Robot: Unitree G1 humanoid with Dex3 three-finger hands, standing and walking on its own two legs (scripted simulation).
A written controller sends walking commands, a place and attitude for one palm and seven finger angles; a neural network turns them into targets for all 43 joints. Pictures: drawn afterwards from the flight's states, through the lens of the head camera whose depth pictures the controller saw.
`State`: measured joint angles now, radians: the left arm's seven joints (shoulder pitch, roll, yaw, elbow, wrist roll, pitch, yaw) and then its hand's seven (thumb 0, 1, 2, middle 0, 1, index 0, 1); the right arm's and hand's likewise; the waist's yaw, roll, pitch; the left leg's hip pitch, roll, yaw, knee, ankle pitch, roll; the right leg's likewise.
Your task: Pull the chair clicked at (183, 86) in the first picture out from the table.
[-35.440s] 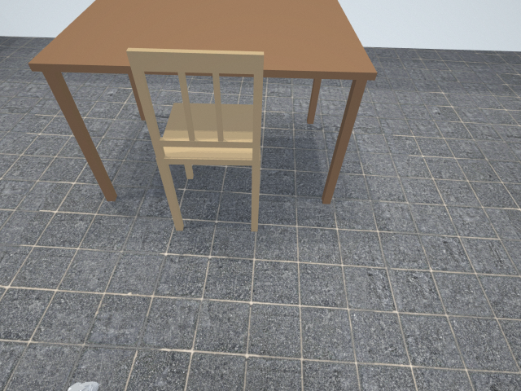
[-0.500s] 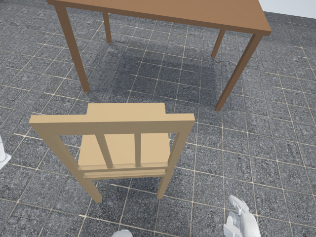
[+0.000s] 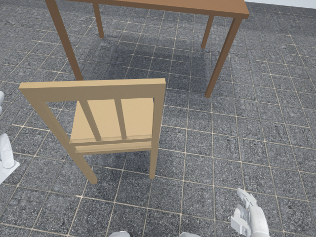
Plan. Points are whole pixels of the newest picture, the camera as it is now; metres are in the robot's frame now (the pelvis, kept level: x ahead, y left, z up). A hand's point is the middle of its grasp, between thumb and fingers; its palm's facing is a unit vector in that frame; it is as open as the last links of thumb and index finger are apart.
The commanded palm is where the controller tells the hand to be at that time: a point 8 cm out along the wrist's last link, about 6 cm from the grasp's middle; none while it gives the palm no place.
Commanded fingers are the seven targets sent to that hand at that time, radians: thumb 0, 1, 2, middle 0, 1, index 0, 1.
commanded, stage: stop stepping back and stand still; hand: left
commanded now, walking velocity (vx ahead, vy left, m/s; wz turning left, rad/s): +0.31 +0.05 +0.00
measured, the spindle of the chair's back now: (91, 121) +0.47 +0.25 -0.10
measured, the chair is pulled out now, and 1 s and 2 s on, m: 0.61 0.61 0.61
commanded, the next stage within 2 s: let the arm hang, fingers relaxed in 0.60 s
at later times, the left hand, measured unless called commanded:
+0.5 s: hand out of the picture +0.10 +0.26 +0.17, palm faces +0.46 -0.72 -0.52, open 7.4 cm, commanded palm +0.05 +0.29 +0.18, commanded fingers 0.00 0.90 0.90 -0.20 -0.30 -0.20 -0.30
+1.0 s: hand out of the picture +0.01 +0.13 -0.16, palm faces +0.15 -0.98 -0.11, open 6.9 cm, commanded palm none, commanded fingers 0.00 0.90 0.90 -0.20 -0.30 -0.20 -0.30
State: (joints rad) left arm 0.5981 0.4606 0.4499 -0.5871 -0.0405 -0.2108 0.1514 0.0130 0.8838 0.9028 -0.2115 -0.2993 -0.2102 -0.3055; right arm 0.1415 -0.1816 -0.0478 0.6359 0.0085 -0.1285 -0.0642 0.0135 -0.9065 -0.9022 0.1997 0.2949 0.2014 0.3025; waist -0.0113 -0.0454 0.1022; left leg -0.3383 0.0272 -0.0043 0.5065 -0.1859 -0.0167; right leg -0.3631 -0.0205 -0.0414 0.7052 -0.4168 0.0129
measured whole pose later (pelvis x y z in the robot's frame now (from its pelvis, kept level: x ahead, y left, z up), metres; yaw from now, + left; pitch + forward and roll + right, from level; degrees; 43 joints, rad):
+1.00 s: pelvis -0.07 -0.03 +0.00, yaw +4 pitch -2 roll +0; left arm 0.25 0.11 0.03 0.79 -0.01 0.03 0.04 -0.06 0.98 0.90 -0.21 -0.30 -0.20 -0.30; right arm 0.25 -0.15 0.01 0.91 -0.01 0.00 -0.02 0.00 -0.92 -0.90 0.20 0.30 0.20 0.30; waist -0.01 -0.04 0.06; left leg -0.20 0.00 0.00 0.51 -0.28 0.00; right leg -0.25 -0.02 -0.08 0.50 -0.22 -0.02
